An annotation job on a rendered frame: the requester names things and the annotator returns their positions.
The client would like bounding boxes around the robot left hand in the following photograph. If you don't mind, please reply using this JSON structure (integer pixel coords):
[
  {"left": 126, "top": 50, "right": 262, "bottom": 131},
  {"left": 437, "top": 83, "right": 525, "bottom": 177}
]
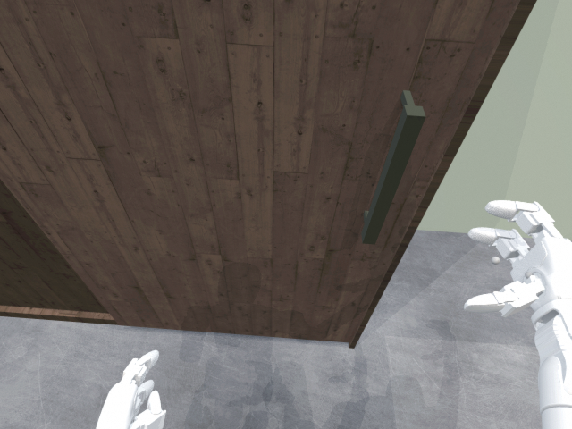
[{"left": 96, "top": 350, "right": 166, "bottom": 429}]

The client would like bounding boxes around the handle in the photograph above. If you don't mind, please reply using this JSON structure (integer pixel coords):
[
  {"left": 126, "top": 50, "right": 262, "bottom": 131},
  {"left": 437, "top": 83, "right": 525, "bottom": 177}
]
[{"left": 361, "top": 90, "right": 426, "bottom": 244}]

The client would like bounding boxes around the right robot forearm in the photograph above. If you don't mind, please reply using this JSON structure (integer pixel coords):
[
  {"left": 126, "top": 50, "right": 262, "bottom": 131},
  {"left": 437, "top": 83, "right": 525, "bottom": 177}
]
[{"left": 531, "top": 299, "right": 572, "bottom": 429}]

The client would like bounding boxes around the robot right hand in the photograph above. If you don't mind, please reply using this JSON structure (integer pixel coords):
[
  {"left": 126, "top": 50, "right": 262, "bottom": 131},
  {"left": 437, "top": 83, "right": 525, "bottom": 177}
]
[{"left": 464, "top": 200, "right": 572, "bottom": 317}]

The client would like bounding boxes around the wardrobe door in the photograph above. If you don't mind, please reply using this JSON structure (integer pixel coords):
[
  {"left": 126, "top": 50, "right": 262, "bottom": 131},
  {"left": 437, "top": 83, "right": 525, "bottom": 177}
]
[
  {"left": 0, "top": 180, "right": 108, "bottom": 313},
  {"left": 0, "top": 0, "right": 517, "bottom": 343}
]

